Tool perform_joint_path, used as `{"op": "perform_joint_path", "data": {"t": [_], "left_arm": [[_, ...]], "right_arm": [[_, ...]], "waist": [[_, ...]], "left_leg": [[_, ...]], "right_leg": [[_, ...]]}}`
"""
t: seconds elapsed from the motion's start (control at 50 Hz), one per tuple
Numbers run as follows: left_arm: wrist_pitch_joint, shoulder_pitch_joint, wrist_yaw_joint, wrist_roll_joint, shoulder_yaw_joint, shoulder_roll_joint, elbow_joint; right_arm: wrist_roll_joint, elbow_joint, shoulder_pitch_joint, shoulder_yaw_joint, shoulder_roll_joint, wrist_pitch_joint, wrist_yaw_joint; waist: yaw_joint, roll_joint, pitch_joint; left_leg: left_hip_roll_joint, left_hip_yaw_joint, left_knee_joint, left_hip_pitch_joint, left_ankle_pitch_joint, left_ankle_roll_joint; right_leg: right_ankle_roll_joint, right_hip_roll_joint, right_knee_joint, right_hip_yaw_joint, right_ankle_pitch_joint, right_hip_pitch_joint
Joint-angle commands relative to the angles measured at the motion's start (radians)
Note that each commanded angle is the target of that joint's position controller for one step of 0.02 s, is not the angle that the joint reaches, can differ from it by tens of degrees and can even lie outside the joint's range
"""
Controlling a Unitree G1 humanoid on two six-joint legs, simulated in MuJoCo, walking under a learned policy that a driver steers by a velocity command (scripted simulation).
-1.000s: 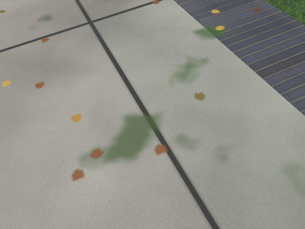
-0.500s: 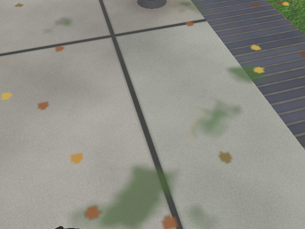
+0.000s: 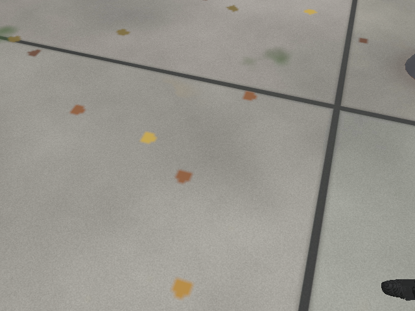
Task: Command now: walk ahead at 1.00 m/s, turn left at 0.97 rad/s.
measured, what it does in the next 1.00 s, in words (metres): walks ahead: left foot, then right foot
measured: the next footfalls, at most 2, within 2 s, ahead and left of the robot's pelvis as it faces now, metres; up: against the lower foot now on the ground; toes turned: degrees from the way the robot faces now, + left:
left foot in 0.16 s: +0.34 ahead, +0.05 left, +0.00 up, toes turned +14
right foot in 0.58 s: +0.81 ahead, +0.03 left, +0.00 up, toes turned +19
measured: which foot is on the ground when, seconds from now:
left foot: up 0.00-0.14, down 0.16-0.60, up 0.62-0.98, down 1.00-1.00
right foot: down 0.00-0.16, up 0.18-0.56, down 0.58-1.00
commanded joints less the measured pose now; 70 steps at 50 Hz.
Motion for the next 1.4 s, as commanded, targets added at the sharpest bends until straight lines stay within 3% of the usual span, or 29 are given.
{"op": "perform_joint_path", "data": {"t": [0.02, 0.08, 0.12, 0.14, 0.16, 0.18, 0.2, 0.22, 0.24, 0.3, 0.36, 0.42, 0.5, 0.56, 0.58, 0.6, 0.62, 0.68, 0.74, 0.82, 0.92, 0.98, 1.0, 1.02, 1.04, 1.1, 1.18, 1.32, 1.4], "left_arm": [[-0.036, -0.119, -0.001, 0.001, -0.005, 0.056, -0.072], [-0.016, -0.042, 0.018, 0.000, 0.010, 0.133, -0.061], [0.020, -0.084, 0.034, 0.005, 0.026, 0.192, -0.082], [0.034, -0.133, 0.032, 0.009, 0.027, 0.196, -0.107], [0.040, -0.131, 0.014, 0.019, 0.024, 0.157, -0.106], [0.029, -0.089, 0.003, 0.037, -0.010, 0.023, -0.166], [0.004, -0.143, 0.005, 0.006, -0.010, 0.077, -0.279], [-0.017, -0.235, 0.005, 0.009, -0.014, 0.110, -0.288], [-0.022, -0.245, 0.004, 0.006, -0.016, 0.111, -0.277], [0.034, -0.205, 0.005, 0.047, -0.026, 0.077, -0.256], [0.054, -0.350, -0.012, 0.037, -0.047, 0.018, -0.324], [0.039, -0.428, -0.037, 0.004, -0.068, -0.039, -0.328], [0.036, -0.492, -0.029, -0.001, -0.042, 0.026, -0.328], [0.040, -0.129, -0.015, -0.014, 0.006, 0.109, -0.218], [0.049, 0.088, -0.001, -0.014, 0.029, 0.155, -0.156], [0.054, 0.154, 0.006, 0.009, 0.064, 0.278, -0.141], [0.062, 0.089, -0.016, -0.006, 0.057, 0.226, -0.127], [0.057, -0.067, -0.027, -0.016, 0.034, 0.095, -0.131], [0.039, -0.059, -0.019, -0.021, 0.020, 0.076, -0.093], [0.023, -0.072, -0.020, -0.027, 0.042, 0.111, -0.110], [0.021, -0.006, -0.019, -0.047, 0.063, 0.144, -0.096], [0.028, -0.028, -0.009, -0.031, 0.075, 0.199, -0.097], [0.019, -0.071, -0.013, -0.025, 0.069, 0.176, -0.112], [0.008, -0.052, -0.008, -0.037, 0.029, 0.016, -0.147], [0.017, 0.027, -0.012, -0.066, 0.005, -0.012, -0.205], [0.056, -0.215, -0.026, -0.008, 0.016, 0.063, -0.181], [0.107, -0.322, -0.066, 0.005, -0.006, -0.015, -0.260], [0.107, -0.525, -0.107, 0.001, -0.041, -0.002, -0.360], [0.093, -0.216, -0.087, -0.008, -0.005, 0.073, -0.255]], "right_arm": [[0.000, -0.095, -0.098, 0.036, 0.030, -0.008, 0.026], [0.002, -0.067, -0.069, 0.031, 0.005, -0.017, 0.022], [0.003, 0.005, 0.178, 0.003, -0.055, -0.022, 0.002], [0.004, 0.079, 0.405, -0.025, -0.101, -0.027, -0.017], [0.015, 0.124, 0.465, -0.056, -0.143, -0.023, -0.048], [0.017, 0.101, 0.378, -0.076, -0.244, -0.008, -0.064], [-0.001, 0.057, 0.398, -0.089, -0.283, 0.005, -0.068], [0.004, 0.058, 0.386, -0.087, -0.234, 0.004, -0.079], [0.007, 0.073, 0.339, -0.076, -0.182, -0.006, -0.085], [0.017, 0.082, 0.270, -0.045, -0.107, -0.056, -0.093], [0.020, 0.092, 0.266, -0.041, -0.095, -0.091, -0.085], [0.041, 0.132, 0.334, -0.036, -0.067, -0.120, -0.066], [0.025, 0.183, 0.426, -0.038, -0.110, -0.127, -0.069], [-0.027, 0.194, 0.376, -0.052, -0.173, -0.097, -0.096], [-0.037, 0.184, 0.323, -0.046, -0.153, -0.089, -0.104], [-0.002, 0.126, 0.398, -0.010, -0.012, -0.101, -0.089], [-0.005, 0.108, 0.408, 0.008, 0.004, -0.128, -0.073], [-0.028, 0.051, 0.174, 0.025, -0.038, -0.141, -0.071], [-0.054, 0.006, 0.165, 0.048, 0.006, -0.095, -0.059], [-0.020, -0.090, -0.058, 0.078, 0.022, -0.094, -0.039], [-0.001, -0.112, -0.117, 0.071, 0.006, -0.102, -0.051], [-0.002, -0.039, 0.139, 0.027, -0.075, -0.112, -0.082], [-0.011, -0.001, 0.343, 0.001, -0.124, -0.117, -0.103], [-0.048, 0.016, 0.508, -0.027, -0.198, -0.118, -0.122], [-0.043, 0.013, 0.421, -0.042, -0.252, -0.104, -0.113], [-0.031, 0.025, 0.292, -0.005, -0.024, -0.100, -0.102], [0.008, 0.127, 0.353, 0.010, 0.038, -0.130, -0.087], [0.007, 0.166, 0.317, -0.008, -0.043, -0.152, -0.085], [0.009, 0.136, 0.344, -0.038, -0.181, -0.111, -0.109]], "waist": [[-0.075, -0.080, 0.145], [-0.105, -0.121, 0.069], [-0.249, -0.167, -0.072], [-0.342, -0.159, -0.165], [-0.320, -0.044, -0.164], [-0.175, 0.174, -0.139], [-0.200, 0.127, -0.339], [-0.202, -0.036, -0.212], [-0.140, -0.112, -0.058], [-0.012, -0.165, 0.048], [-0.023, -0.120, 0.108], [-0.096, -0.078, 0.081], [-0.146, -0.044, 0.065], [0.057, 0.039, -0.141], [0.175, 0.009, -0.212], [0.104, -0.294, -0.307], [0.042, -0.364, -0.341], [-0.009, -0.006, -0.041], [-0.092, -0.061, 0.048], [-0.055, -0.081, 0.123], [0.003, -0.110, 0.044], [-0.126, -0.086, -0.150], [-0.231, -0.074, -0.255], [-0.247, 0.130, -0.400], [-0.145, 0.368, -0.482], [-0.156, -0.012, -0.097], [-0.090, 0.039, 0.014], [-0.042, -0.023, 0.121], [0.120, 0.054, -0.101]], "left_leg": [[-0.004, 0.075, -0.219, 0.109, 0.110, 0.029], [-0.122, 0.178, -0.330, 0.286, 0.066, 0.080], [-0.178, 0.149, -0.338, 0.562, -0.030, 0.121], [-0.185, 0.079, -0.383, 0.825, -0.065, 0.162], [-0.141, -0.035, -0.448, 1.016, -0.138, 0.188], [0.050, -0.388, -0.417, 1.122, 0.078, 0.261], [0.174, -0.783, -0.682, 1.302, -0.211, 0.416], [0.191, -0.842, -0.842, 1.175, -0.351, 0.367], [0.161, -0.769, -0.878, 0.985, -0.306, 0.326], [0.041, -0.557, -0.886, 0.595, -0.072, 0.296], [-0.049, -0.417, -0.942, 0.393, -0.028, 0.257], [-0.073, -0.297, -1.007, 0.400, 0.146, 0.178], [0.017, -0.226, -0.948, 0.788, 0.551, 0.111], [0.058, -0.135, -0.500, 0.905, 1.042, 0.053], [0.027, -0.086, -0.172, 0.732, 0.930, 0.034], [-0.126, -0.034, 0.342, 0.328, 0.241, -0.034], [-0.217, -0.114, 0.433, 0.087, -0.318, -0.040], [-0.031, -0.158, 0.247, 0.071, -0.157, -0.033], [0.010, -0.132, 0.080, 0.126, -0.219, -0.085], [0.008, -0.052, -0.332, 0.250, 0.030, -0.143], [-0.041, -0.054, -0.558, 0.396, 0.197, -0.121], [-0.093, -0.044, -0.597, 0.719, -0.014, -0.089], [0.011, -0.123, -0.553, 0.968, -0.143, -0.066], [0.305, -0.472, -0.611, 1.220, -0.551, -0.020], [0.458, -0.969, -0.829, 1.248, -0.724, 0.069], [0.295, -0.484, -0.826, 0.895, -0.343, 0.032], [0.230, -0.172, -0.883, 0.767, 0.032, -0.015], [0.139, 0.216, -0.977, 0.664, 0.518, -0.069], [0.189, 0.220, -0.440, 0.743, 1.251, -0.079]], "right_leg": [[-0.041, -0.199, -0.194, -0.015, 0.607, -0.176], [-0.016, -0.211, -0.024, -0.062, 1.272, -0.033], [-0.022, -0.257, 0.321, -0.040, 1.477, -0.039], [-0.038, -0.267, 0.613, -0.012, 1.385, -0.164], [-0.028, -0.148, 0.971, -0.005, 0.596, -0.391], [0.005, -0.008, 1.357, 0.044, -0.189, -0.726], [0.013, 0.014, 1.434, 0.265, -0.141, -0.947], [0.006, -0.045, 1.318, 0.310, -0.050, -0.993], [0.006, -0.081, 1.201, 0.303, 0.003, -0.948], [0.055, -0.142, 1.005, 0.309, -0.064, -0.726], [0.071, -0.158, 0.695, 0.248, 0.087, -0.627], [0.005, -0.121, 0.400, 0.185, 0.528, -0.436], [-0.097, -0.058, 0.249, 0.137, 0.485, -0.513], [-0.149, 0.069, 0.282, 0.103, 0.217, -0.226], [-0.178, 0.028, 0.307, 0.154, 0.128, 0.015], [-0.332, -0.219, 0.274, 0.646, -0.134, 0.304], [-0.388, -0.304, -0.009, 1.147, -0.233, 0.352], [-0.321, -0.215, -0.047, 0.819, -0.104, -0.051], [-0.317, -0.114, -0.101, 0.683, -0.033, -0.281], [-0.296, -0.037, -0.201, 0.575, 0.128, -0.476], [-0.221, -0.064, -0.095, 0.592, 0.528, -0.271], [-0.157, -0.027, 0.290, 0.558, 0.826, -0.192], [-0.141, 0.012, 0.556, 0.535, 0.702, -0.338], [-0.141, 0.089, 0.909, 0.442, 0.112, -0.568], [-0.132, 0.109, 1.112, 0.358, -0.146, -0.772], [-0.124, -0.047, 1.048, 0.307, 0.064, -0.838], [-0.107, -0.111, 0.991, 0.287, 0.079, -0.875], [-0.154, -0.040, 0.538, 0.079, 0.376, -0.655], [-0.235, 0.124, 0.496, 0.046, 0.226, -0.235]]}}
